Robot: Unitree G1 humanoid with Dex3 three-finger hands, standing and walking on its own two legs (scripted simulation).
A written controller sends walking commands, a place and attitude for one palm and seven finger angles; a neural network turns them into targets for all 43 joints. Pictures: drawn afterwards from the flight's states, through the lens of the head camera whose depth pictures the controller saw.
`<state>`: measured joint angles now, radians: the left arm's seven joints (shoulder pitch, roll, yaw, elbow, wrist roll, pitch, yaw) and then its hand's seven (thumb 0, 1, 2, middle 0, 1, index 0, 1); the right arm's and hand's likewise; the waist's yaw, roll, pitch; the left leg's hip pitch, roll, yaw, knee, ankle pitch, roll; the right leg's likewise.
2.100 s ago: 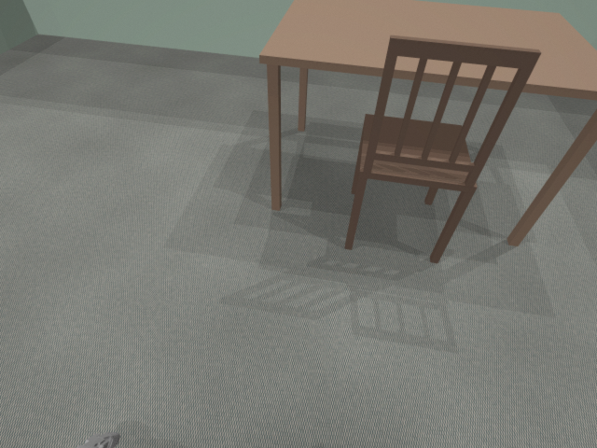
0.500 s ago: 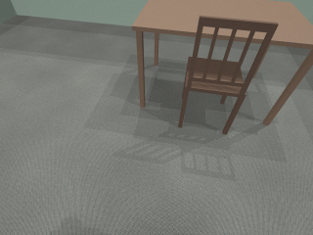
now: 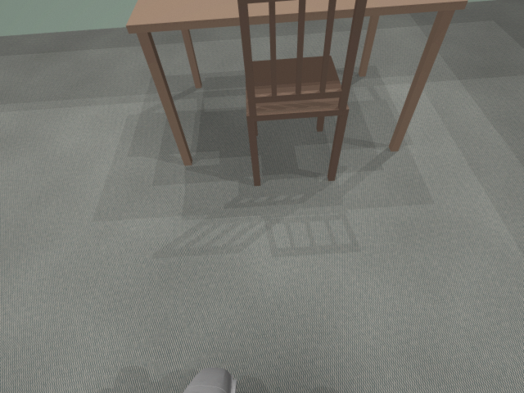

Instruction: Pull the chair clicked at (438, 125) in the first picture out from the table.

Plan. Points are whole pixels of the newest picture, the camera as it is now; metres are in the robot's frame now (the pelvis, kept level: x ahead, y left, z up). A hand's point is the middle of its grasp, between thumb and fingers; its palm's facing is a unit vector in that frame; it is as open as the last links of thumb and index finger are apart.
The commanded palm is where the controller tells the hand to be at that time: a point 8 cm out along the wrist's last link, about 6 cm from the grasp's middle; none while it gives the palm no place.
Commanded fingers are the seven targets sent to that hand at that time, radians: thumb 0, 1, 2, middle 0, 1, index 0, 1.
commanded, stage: walk to a spot facing it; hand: left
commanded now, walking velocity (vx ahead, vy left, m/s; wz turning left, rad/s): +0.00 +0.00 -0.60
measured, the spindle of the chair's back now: (300, 51) +1.13 -0.01 -0.08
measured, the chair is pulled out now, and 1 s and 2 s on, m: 0.00 0.00 0.00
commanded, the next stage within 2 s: turn to face it in 1.98 s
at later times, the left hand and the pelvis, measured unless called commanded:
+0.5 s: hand out of the picture +0.11 +0.26 -0.17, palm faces -0.17 -0.96 -0.21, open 7.4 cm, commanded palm none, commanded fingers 0.00 0.90 0.90 -0.20 -0.30 -0.20 -0.30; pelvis +0.02 +0.07 +0.00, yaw -16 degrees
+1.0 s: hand (264, 281) +0.36 +0.05 -0.19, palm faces -0.66 -0.75 -0.09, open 7.4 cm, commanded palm none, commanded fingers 0.00 0.90 0.90 -0.20 -0.30 -0.20 -0.30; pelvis +0.16 +0.00 -0.02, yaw -36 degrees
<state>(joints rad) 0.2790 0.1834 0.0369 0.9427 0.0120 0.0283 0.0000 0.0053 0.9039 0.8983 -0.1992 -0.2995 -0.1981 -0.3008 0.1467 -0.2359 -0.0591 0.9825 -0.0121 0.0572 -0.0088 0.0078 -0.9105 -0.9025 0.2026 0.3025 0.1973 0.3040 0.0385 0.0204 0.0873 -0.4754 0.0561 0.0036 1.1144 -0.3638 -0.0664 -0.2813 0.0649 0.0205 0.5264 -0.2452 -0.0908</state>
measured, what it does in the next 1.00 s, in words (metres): walks ahead, turning right: left foot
